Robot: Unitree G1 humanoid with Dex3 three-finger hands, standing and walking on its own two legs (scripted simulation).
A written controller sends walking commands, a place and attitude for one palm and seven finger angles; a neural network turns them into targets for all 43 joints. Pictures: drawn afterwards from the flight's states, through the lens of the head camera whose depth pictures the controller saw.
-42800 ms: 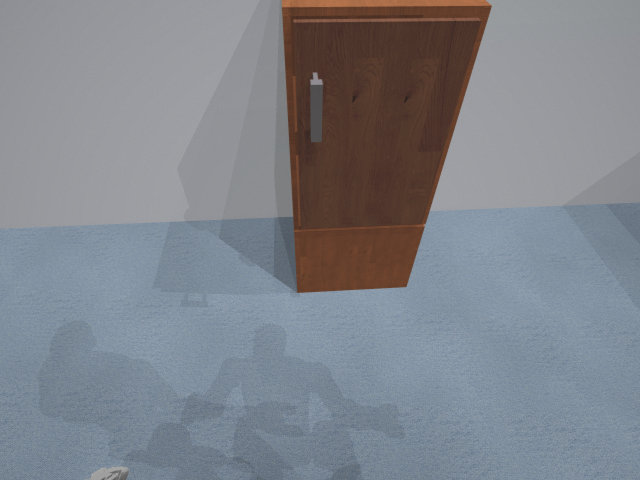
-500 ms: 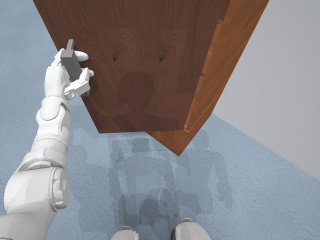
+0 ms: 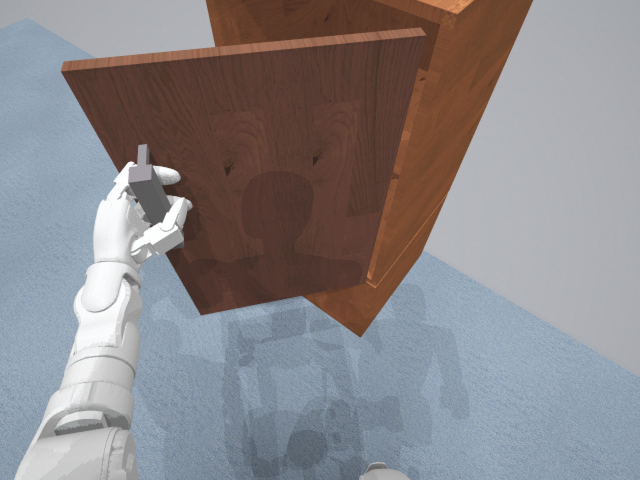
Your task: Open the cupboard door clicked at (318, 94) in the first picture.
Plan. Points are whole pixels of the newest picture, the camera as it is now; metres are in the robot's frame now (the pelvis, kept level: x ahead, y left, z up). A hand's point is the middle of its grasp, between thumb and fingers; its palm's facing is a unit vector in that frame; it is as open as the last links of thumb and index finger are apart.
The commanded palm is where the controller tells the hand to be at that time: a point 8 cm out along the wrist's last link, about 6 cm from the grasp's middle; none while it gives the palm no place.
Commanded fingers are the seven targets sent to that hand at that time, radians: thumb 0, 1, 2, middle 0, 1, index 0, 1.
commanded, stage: pull the door open along its arc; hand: left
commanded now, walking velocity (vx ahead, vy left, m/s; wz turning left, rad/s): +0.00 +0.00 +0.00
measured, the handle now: (159, 198) +0.46 +0.21 +0.07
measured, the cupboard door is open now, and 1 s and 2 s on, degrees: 50 84 86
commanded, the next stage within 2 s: open thumb and fingers to let go in 0.76 s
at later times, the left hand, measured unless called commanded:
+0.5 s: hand (226, 306) +0.30 +0.10 +0.08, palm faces +0.44 -0.90 +0.02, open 6.1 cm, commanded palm +0.23 +0.15 +0.07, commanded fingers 0.00 0.90 0.90 -0.40 -1.35 -0.40 -1.35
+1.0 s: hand (267, 345) +0.26 +0.05 +0.08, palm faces +0.43 -0.90 -0.03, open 6.4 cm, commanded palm +0.20 +0.09 +0.07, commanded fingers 0.00 0.34 0.66 -0.36 -1.29 -0.36 -1.29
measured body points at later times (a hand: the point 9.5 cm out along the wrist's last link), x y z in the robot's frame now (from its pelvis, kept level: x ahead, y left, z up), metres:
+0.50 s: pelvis +0.00 -0.02 +0.01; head +0.03 -0.03 +0.46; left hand +0.27 +0.15 +0.08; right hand +0.20 -0.22 -0.08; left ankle -0.03 +0.10 -0.70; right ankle +0.02 -0.11 -0.70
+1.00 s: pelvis +0.00 -0.05 +0.00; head +0.01 -0.07 +0.45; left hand +0.23 +0.10 +0.08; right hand +0.21 -0.24 -0.09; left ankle -0.03 +0.10 -0.70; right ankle +0.02 -0.11 -0.70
